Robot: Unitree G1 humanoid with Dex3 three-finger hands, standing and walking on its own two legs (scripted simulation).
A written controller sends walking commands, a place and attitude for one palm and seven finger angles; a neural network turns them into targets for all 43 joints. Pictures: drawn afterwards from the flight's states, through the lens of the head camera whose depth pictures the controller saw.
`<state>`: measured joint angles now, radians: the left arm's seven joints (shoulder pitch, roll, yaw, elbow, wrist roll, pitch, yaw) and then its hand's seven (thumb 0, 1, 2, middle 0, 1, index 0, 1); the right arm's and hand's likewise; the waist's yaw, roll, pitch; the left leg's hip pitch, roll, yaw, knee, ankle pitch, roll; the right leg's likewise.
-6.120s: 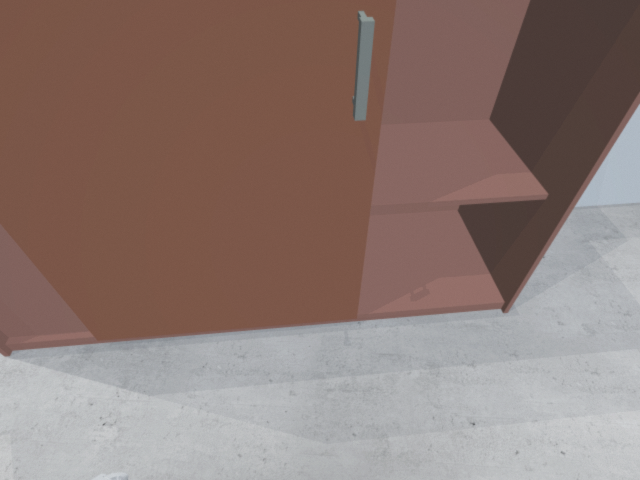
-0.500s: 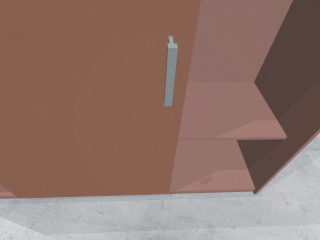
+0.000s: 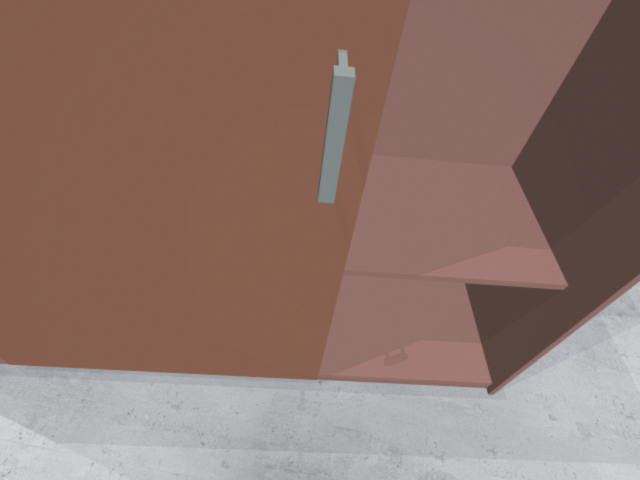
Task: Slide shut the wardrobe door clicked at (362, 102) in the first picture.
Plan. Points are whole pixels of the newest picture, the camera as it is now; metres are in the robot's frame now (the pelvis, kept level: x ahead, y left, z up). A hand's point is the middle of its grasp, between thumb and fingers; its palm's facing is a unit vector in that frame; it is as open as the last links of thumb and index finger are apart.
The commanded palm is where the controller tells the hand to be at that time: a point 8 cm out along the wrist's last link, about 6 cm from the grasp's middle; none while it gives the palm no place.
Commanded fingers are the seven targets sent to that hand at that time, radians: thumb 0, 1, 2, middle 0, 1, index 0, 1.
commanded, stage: shuffle to correct the standing spot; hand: left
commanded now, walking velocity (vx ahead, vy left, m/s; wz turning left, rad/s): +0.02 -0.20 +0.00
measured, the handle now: (333, 132) +0.47 +0.03 +0.20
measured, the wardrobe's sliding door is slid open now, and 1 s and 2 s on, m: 0.56 0.56 0.56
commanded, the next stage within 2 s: come to a stop and stand still in 0.22 s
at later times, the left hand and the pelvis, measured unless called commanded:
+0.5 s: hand out of the picture +0.04 +0.06 -0.15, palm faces +0.08 -0.97 -0.22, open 7.3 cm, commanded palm none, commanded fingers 0.00 0.90 0.90 -0.20 -0.30 -0.20 -0.30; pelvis +0.01 -0.12 +0.01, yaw +3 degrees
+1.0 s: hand out of the picture +0.00 +0.11 -0.17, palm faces +0.10 -0.96 -0.25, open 7.4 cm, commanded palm none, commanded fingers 0.00 0.90 0.90 -0.20 -0.30 -0.20 -0.30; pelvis +0.01 -0.08 +0.00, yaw +3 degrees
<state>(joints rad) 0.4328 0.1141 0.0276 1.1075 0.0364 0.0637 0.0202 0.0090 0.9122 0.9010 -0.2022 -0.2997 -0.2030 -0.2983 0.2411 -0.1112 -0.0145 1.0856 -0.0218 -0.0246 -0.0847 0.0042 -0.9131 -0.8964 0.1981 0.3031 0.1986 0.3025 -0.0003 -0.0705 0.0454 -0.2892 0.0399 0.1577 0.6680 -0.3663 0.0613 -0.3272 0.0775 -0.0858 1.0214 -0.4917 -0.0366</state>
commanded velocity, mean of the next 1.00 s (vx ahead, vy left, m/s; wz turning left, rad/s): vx -0.01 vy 0.02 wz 0.00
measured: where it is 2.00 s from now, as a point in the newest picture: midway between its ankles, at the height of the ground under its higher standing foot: outside the picture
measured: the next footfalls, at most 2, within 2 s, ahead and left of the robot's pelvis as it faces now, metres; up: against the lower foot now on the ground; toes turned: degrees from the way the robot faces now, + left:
right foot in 0.32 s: +0.05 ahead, -0.21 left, +0.00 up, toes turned +2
left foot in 0.70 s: +0.08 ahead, -0.03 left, +0.00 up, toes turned +6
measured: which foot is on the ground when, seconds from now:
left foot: down 0.00-0.32, up 0.34-0.68, down 0.70-1.00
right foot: up 0.00-0.30, down 0.32-1.00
